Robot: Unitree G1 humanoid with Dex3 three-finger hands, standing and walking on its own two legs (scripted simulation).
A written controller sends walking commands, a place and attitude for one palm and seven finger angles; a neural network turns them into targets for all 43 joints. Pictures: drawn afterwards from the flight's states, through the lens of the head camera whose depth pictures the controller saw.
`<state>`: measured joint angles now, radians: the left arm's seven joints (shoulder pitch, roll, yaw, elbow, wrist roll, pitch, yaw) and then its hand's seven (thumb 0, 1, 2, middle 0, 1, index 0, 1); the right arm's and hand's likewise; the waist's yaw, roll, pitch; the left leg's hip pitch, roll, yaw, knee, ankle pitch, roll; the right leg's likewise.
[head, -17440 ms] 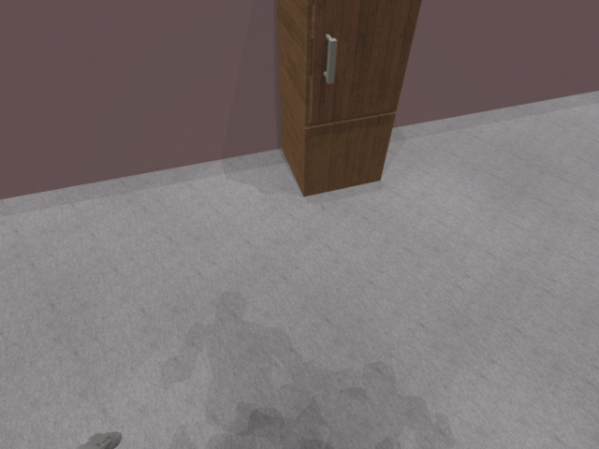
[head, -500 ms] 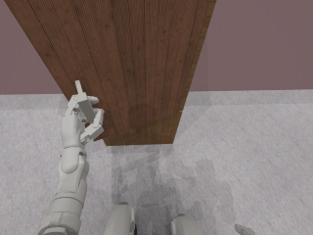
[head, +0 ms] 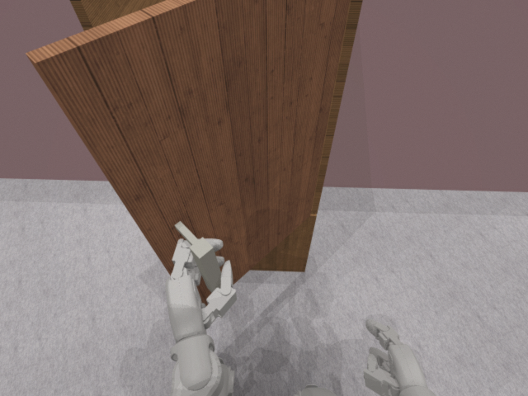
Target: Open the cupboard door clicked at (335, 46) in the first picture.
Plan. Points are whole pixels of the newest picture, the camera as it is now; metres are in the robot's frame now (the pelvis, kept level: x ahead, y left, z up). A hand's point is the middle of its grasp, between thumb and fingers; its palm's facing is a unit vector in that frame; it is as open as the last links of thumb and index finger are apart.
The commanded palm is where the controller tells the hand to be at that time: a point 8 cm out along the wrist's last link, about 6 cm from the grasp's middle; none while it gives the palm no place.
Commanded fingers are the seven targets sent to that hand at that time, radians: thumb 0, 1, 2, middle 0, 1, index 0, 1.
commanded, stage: open thumb and fingers to let go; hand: left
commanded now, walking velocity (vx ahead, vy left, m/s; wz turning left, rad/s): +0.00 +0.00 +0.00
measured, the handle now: (200, 260) +0.32 +0.11 +0.02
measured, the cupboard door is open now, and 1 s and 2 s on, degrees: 47 43 46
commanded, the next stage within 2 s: slide the hand sideways off the handle in 0.82 s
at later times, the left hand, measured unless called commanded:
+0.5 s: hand (219, 286) +0.28 +0.08 +0.02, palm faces +0.35 -0.93 -0.02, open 12.2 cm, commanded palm +0.23 +0.12 +0.02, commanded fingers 0.00 -0.50 0.30 -0.27 -1.00 -0.27 -1.00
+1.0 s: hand (214, 289) +0.27 +0.08 +0.02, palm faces +0.15 -0.99 -0.03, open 15.6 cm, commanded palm +0.24 +0.12 +0.02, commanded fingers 0.00 -0.50 0.30 -0.15 -0.30 -0.15 -0.30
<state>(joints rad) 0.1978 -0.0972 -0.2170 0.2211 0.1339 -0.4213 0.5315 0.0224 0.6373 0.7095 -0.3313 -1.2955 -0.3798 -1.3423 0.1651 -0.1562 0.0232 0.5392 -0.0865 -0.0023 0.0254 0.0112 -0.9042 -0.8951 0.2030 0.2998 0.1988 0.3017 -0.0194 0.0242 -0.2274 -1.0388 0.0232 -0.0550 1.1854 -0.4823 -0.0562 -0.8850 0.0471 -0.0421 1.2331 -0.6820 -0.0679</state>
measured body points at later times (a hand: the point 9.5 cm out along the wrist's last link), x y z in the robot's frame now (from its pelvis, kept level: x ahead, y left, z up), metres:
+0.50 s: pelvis -0.01 -0.01 -0.01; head +0.06 -0.03 +0.43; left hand +0.25 +0.13 +0.02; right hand +0.15 -0.24 -0.13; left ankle +0.05 +0.16 -0.63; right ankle -0.05 -0.08 -0.63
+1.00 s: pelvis -0.02 +0.03 -0.01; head +0.05 +0.03 +0.44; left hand +0.26 +0.14 +0.02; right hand +0.16 -0.18 -0.11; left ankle +0.05 +0.16 -0.63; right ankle -0.05 -0.08 -0.63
